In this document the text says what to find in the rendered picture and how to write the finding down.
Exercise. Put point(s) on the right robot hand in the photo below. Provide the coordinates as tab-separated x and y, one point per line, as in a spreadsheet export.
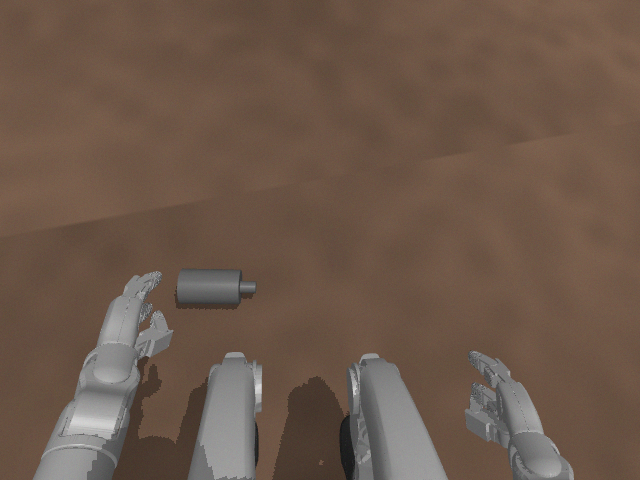
510	410

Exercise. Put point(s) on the right robot foot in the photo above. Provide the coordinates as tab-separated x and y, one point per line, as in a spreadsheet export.
346	449

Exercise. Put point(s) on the left robot hand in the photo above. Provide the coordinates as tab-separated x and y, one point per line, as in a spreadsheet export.
125	313

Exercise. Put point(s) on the bottle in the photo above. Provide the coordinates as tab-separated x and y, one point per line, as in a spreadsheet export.
212	286

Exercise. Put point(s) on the left robot arm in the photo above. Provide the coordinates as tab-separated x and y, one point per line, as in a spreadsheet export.
83	444

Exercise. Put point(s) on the right robot arm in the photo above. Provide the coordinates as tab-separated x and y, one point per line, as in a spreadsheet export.
534	456

